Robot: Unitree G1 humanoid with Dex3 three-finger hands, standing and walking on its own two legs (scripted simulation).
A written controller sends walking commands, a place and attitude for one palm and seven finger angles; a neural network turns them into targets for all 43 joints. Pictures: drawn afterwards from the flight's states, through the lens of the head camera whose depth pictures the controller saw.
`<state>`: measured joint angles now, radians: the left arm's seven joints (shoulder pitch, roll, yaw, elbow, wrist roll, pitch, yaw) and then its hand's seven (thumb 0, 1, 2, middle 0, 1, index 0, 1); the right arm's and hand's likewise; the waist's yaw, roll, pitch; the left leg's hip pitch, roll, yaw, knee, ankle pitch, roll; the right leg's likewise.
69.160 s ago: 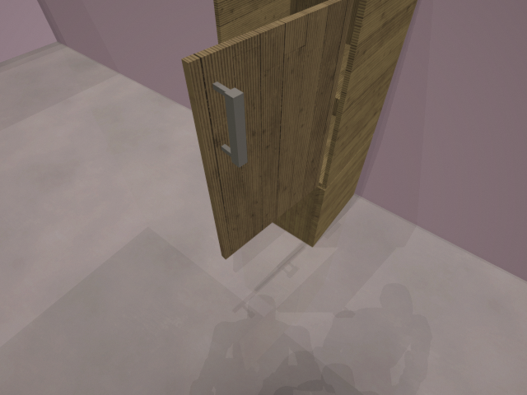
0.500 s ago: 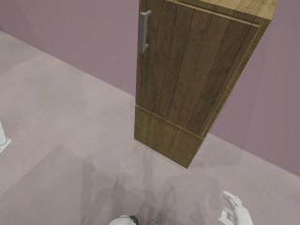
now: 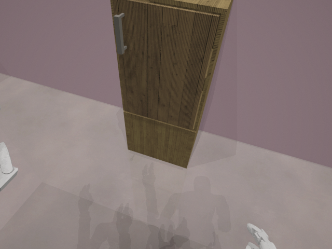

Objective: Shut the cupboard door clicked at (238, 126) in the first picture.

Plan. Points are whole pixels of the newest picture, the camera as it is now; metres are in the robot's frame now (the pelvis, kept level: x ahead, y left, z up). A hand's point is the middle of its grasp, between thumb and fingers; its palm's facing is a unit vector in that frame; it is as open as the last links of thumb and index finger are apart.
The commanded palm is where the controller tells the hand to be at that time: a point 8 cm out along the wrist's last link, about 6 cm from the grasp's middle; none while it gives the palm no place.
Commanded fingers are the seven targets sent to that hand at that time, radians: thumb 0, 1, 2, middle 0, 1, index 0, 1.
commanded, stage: stop stepping back and stand still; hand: left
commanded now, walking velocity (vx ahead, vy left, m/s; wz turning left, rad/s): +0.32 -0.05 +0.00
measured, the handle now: (121, 34) +0.90 +0.17 +0.13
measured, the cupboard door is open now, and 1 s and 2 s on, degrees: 0 0 0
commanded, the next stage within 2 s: let the arm hang, fingers relaxed in 0.52 s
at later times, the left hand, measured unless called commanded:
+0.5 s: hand out of the picture +0.15 +0.30 +0.17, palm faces +0.40 -0.80 -0.45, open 7.4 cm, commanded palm +0.10 +0.34 +0.18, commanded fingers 0.00 0.90 0.90 -0.20 -0.30 -0.20 -0.30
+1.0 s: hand out of the picture +0.04 +0.21 -0.18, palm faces +0.12 -0.98 -0.13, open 6.8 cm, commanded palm none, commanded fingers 0.00 0.90 0.90 -0.20 -0.30 -0.20 -0.30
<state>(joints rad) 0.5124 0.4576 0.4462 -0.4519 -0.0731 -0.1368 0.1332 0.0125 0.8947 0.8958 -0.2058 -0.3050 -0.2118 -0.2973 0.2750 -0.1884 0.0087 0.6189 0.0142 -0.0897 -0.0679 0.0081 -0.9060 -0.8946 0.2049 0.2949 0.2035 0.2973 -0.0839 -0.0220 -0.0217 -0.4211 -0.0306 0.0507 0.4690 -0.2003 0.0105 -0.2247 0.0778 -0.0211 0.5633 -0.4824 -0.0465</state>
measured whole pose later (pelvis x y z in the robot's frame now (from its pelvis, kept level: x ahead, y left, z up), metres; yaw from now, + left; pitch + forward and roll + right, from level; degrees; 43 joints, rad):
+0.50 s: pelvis -0.05 +0.04 +0.00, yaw -1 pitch -1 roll +0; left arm 0.57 0.44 0.43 -0.53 -0.02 -0.20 0.15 0.02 0.89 0.90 -0.21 -0.31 -0.21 -0.30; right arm 0.28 -0.11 0.03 0.65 0.00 -0.10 -0.05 0.01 -0.91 -0.89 0.21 0.29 0.20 0.30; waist -0.03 -0.06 -0.05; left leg -0.24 0.05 0.05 0.53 -0.28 -0.01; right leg -0.45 0.01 -0.09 0.86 -0.33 0.00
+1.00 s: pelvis -0.02 +0.03 +0.00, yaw +3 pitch -2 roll -1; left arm 0.27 0.18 0.05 0.85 0.01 0.03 0.02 -0.07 1.02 0.89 -0.21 -0.30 -0.21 -0.30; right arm 0.27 -0.18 0.00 0.92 -0.03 0.04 -0.01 0.00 -0.91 -0.89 0.20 0.29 0.20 0.30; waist -0.01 -0.07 0.05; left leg -0.29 0.04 -0.01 0.59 -0.27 -0.01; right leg -0.18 0.03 -0.17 0.52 -0.31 -0.06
